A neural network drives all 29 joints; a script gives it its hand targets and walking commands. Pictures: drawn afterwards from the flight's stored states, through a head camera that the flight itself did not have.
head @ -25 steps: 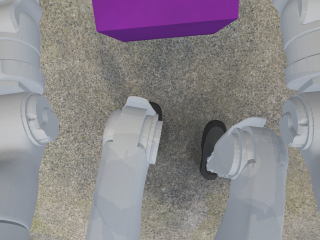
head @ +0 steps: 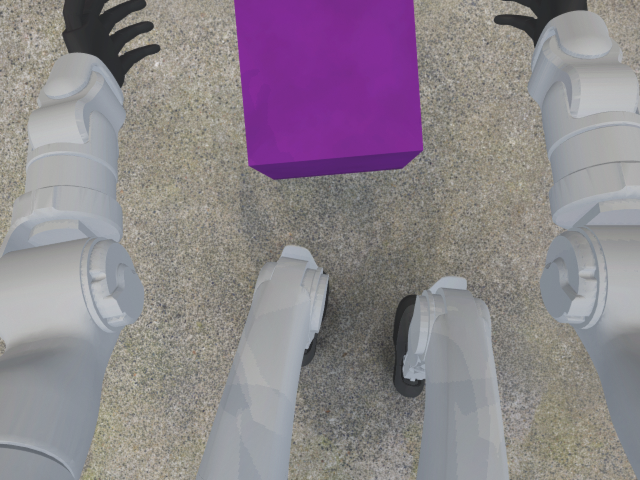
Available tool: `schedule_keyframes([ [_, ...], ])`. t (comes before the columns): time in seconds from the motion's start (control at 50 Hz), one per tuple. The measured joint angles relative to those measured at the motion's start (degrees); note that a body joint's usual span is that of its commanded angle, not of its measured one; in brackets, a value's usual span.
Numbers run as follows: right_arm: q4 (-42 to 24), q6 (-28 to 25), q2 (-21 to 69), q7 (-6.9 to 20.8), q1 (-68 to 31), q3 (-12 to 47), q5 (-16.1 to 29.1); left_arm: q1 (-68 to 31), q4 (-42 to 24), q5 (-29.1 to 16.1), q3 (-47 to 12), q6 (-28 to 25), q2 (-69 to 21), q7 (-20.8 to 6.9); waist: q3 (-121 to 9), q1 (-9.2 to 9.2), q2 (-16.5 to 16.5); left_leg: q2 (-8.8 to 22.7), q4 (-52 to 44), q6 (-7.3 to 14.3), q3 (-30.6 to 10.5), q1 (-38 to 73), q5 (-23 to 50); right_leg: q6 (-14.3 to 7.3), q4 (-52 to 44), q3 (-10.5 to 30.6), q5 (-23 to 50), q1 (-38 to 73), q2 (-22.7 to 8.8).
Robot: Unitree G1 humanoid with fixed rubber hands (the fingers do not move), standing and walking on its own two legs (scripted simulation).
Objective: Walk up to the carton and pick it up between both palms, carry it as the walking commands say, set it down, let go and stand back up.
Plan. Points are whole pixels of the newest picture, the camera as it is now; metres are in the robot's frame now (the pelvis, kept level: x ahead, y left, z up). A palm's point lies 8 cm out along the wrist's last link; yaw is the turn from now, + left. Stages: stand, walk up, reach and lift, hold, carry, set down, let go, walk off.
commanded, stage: set down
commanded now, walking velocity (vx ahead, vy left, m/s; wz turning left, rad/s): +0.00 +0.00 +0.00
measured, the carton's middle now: (330, 87) +0.58 +0.13 -0.38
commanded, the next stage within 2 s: let go in 0.64 s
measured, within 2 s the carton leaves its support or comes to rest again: neither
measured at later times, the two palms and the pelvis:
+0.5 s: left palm out of the picture +0.47 +0.35 +0.08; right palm out of the picture +0.58 -0.11 +0.06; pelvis +0.04 -0.01 +0.13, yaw +2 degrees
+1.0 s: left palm out of the picture +0.43 +0.33 +0.12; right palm out of the picture +0.48 -0.13 +0.10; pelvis +0.05 +0.03 +0.22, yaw +0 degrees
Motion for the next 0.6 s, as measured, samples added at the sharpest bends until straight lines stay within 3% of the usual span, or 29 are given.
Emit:
schedule_keyframes([
  [0.14,-4.8,-0.2,3.4,-1.2,4.0,-2.1,-1.8,4.5,-5.7,1.2,1.0,-0.7,-0.2,-2.4,-3.9,0.36,0.2,-0.9,-7.7,-1.5,-1.9,3.4,1.5,-1.4,-7.6,-1.4,1.1,3.7,-0.9],
  [0.28,-8.1,0.7,4.8,-1.6,9.9,-2.2,-2.2,10.0,-8.4,-0.6,0.5,-0.4,1.0,-5.3,-6.7,-0.85,0.5,-1.2,-16.5,-1.9,-2.3,9.2,3.3,-1.9,-16.2,-1.4,2.9,9.3,-1.3],
  [0.44,-11.6,0.5,4.9,-1.1,13.0,-1.2,-2.0,11.4,-8.1,-1.0,0.7,-1.2,0.4,-6.4,-8.0,-1.05,0.1,-1.0,-26.4,-1.7,-2.2,17.4,5.8,-1.8,-26.2,-0.8,5.9,17.2,-1.2],
  [0.6,-6.8,-0.7,6.5,0.1,16.1,-3.8,-5.0,15.0,-6.2,1.0,0.5,-2.6,-0.4,-7.1,-10.2,-0.61,0.0,-1.2,-38.1,-1.1,-2.1,27.4,9.5,-1.2,-38.4,-0.1,9.9,27.3,-1.7],
])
